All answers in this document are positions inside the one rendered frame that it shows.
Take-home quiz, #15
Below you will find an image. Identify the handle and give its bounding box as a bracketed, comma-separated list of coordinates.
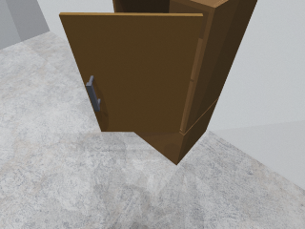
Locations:
[86, 75, 101, 112]

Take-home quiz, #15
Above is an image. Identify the cupboard door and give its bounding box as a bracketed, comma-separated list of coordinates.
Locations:
[58, 12, 203, 133]

